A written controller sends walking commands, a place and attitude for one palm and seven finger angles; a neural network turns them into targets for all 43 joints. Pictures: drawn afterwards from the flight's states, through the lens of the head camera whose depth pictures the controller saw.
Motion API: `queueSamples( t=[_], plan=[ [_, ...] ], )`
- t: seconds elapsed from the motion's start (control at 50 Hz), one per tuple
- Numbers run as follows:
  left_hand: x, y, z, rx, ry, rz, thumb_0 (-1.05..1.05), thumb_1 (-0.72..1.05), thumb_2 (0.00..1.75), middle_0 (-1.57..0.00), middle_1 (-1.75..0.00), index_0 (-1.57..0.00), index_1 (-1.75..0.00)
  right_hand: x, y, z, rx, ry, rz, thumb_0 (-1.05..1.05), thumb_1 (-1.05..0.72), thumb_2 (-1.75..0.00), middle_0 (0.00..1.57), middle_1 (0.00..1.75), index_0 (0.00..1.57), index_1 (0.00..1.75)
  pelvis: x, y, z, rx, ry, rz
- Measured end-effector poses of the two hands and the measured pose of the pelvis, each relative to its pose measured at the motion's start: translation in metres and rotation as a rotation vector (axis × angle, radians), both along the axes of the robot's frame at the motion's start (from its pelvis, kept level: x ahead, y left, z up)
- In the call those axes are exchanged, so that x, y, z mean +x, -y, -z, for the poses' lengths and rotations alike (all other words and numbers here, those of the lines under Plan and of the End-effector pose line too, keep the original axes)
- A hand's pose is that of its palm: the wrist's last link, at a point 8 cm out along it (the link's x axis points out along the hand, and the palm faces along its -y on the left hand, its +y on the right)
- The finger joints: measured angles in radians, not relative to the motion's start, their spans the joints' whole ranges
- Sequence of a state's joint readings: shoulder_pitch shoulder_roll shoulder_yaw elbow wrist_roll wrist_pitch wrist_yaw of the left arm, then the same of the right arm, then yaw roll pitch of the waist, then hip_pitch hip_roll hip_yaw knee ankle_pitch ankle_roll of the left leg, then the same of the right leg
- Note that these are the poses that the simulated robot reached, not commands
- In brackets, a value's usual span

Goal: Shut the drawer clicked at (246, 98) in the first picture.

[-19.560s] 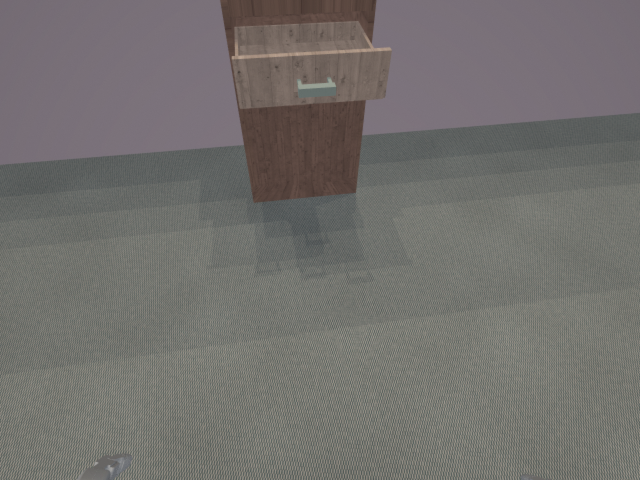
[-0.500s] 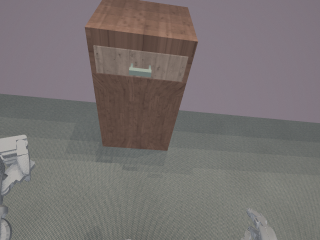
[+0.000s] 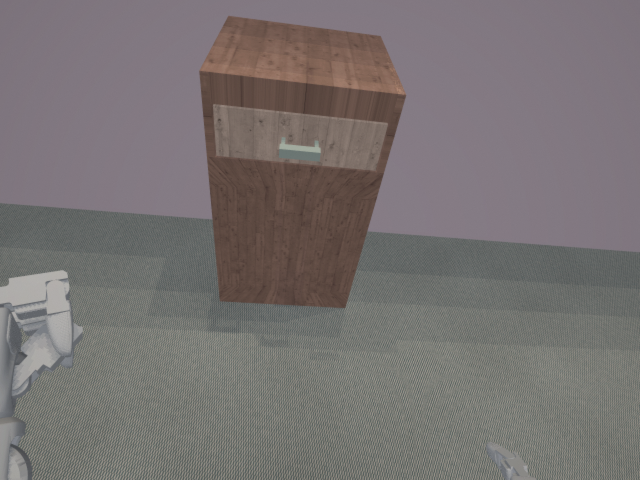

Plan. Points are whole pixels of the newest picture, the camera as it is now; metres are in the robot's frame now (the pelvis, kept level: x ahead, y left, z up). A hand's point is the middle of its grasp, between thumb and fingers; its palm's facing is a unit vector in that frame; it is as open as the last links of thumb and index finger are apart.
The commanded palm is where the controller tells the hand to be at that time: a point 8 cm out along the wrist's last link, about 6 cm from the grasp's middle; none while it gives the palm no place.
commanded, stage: stop stepping back and stand still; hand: left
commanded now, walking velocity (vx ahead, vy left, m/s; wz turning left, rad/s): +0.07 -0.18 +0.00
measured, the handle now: (299, 147) +0.88 +0.09 -0.04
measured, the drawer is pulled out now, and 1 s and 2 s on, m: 0.00 0.00 0.00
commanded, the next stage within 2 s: let the arm hang, fingers relaxed in 0.20 s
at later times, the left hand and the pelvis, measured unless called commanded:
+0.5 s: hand out of the picture +0.13 +0.20 -0.11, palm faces +0.09 -0.95 -0.28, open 3.0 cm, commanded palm none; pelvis +0.00 -0.01 -0.01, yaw +1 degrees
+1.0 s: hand out of the picture +0.00 +0.18 -0.15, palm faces +0.04 -0.97 -0.24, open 6.5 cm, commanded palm none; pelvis +0.00 -0.01 +0.02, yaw +1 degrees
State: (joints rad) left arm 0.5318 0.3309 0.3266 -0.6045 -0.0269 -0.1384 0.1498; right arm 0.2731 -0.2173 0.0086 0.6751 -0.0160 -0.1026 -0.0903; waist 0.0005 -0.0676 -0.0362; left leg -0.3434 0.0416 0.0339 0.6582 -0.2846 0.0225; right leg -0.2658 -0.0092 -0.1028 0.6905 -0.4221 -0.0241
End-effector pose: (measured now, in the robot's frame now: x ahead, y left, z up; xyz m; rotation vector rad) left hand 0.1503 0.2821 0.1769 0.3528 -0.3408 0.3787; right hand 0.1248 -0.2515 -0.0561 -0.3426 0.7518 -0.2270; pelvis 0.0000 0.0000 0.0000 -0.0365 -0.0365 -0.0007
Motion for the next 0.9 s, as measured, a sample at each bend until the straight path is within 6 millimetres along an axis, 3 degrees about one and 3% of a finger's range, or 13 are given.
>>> queueSamples(
  t=[0.08,0.18,0.24,0.3,0.34,0.38,0.42,0.48,0.54,0.62,0.74,0.82,0.9],
  plan=[
    [0.01,0.001,-0.016,0.09,0.004,0.057,0.01,0.88,0.9,-1.41,-1.59,-1.41,-1.6,-0.009,-0.013,-0.003,0.051,0.03,0.017,0.01,-0.9,-0.9,0.2,0.3,0.2,0.3,-0.01,-0.004,-0.006,0.017,0.021,0.012],
    [0.003,0.008,-0.045,0.236,-0.03,0.105,0.01,0.89,0.9,-1.41,-1.59,-1.41,-1.6,-0.016,-0.033,-0.005,0.145,0.029,0.005,0.01,-0.9,-0.9,0.2,0.3,0.2,0.3,-0.01,-0.001,-0.018,-0.002,0.001,0.027],
    [-0.002,0.01,-0.045,0.276,-0.088,0.081,0.01,0.89,0.9,-1.4,-1.59,-1.41,-1.6,-0.014,-0.036,0.003,0.181,0.013,-0.004,0.01,-0.9,-0.9,0.2,0.3,0.2,0.3,-0.005,0.004,-0.017,-0.001,-0.017,0.03],
    [-0.003,0.01,-0.031,0.256,-0.143,0.033,0.01,0.88,0.9,-1.4,-1.59,-1.41,-1.6,-0.006,-0.03,0.017,0.192,-0.011,-0.013,0.01,-0.9,-0.9,0.21,0.3,0.2,0.3,-0.004,0.008,-0.011,0.009,-0.028,0.034],
    [0.007,0.004,0.005,0.208,-0.258,0.017,0.0,0.89,0.9,-1.4,-1.59,-1.41,-1.6,-0.001,-0.024,0.031,0.211,-0.042,-0.039,0.01,-0.9,-0.9,0.21,0.3,0.2,0.3,-0.004,0.006,-0.007,0.006,-0.034,-0.001],
    [0.016,-0.005,0.068,0.077,-0.473,-0.024,0.0,0.89,0.9,-1.39,-1.58,-1.39,-1.59,0.001,-0.016,0.049,0.22,-0.09,-0.048,0.01,-0.9,-0.9,0.21,0.3,0.2,0.3,-0.003,0.003,0.001,0.005,-0.041,-0.025],
    [0.013,-0.004,0.141,-0.075,-0.721,-0.065,0.0,0.89,0.9,-1.36,-1.56,-1.37,-1.56,-0.001,-0.009,0.063,0.212,-0.145,-0.04,0.01,-0.9,-0.9,0.21,0.3,0.2,0.3,-0.002,0.001,0.007,0.013,-0.041,-0.033],
    [-0.019,0.024,0.232,-0.257,-1.074,-0.061,0.0,0.9,0.9,-1.29,-1.49,-1.29,-1.5,-0.013,-0.003,0.068,0.19,-0.216,-0.023,0.01,-0.9,-0.9,0.2,0.3,0.2,0.3,-0.001,0.004,0.007,0.028,-0.026,-0.026],
    [-0.065,0.064,0.287,-0.386,-1.331,-0.008,0.01,0.91,0.9,-1.2,-1.4,-1.2,-1.4,-0.031,0.002,0.062,0.167,-0.287,0.001,0.01,-0.91,-0.9,0.2,0.3,0.2,0.3,-0.001,0.01,0.003,0.037,-0.016,-0.026],
    [-0.108,0.055,0.303,-0.426,-1.466,-0.095,0.01,0.9,0.9,-1.08,-1.35,-1.06,-1.25,-0.061,0.005,0.057,0.146,-0.415,0.018,0.01,-0.91,-0.9,0.2,0.3,0.2,0.3,-0.004,0.019,-0.006,0.026,-0.021,-0.037],
    [-0.164,0.05,0.298,-0.449,-1.65,-0.165,0.01,0.9,0.9,-0.85,-1.06,-0.84,-1.01,-0.094,0.005,0.063,0.167,-0.554,0.053,0.01,-0.91,-0.9,0.2,0.3,0.2,0.3,-0.004,0.018,-0.015,0.018,-0.03,-0.041],
    [-0.181,0.049,0.293,-0.452,-1.71,-0.198,0.01,0.9,0.9,-0.69,-0.86,-0.68,-0.84,-0.105,-0.001,0.068,0.195,-0.596,0.068,0.01,-0.91,-0.9,0.2,0.3,0.2,0.3,-0.002,0.016,-0.018,0.023,-0.023,-0.037],
    [-0.179,0.05,0.29,-0.447,-1.718,-0.203,0.0,0.9,0.9,-0.53,-0.68,-0.53,-0.67,-0.11,-0.007,0.072,0.218,-0.608,0.078,0.01,-0.91,-0.9,0.2,0.3,0.2,0.3,-0.001,0.015,-0.02,0.028,-0.013,-0.031]
  ],
)
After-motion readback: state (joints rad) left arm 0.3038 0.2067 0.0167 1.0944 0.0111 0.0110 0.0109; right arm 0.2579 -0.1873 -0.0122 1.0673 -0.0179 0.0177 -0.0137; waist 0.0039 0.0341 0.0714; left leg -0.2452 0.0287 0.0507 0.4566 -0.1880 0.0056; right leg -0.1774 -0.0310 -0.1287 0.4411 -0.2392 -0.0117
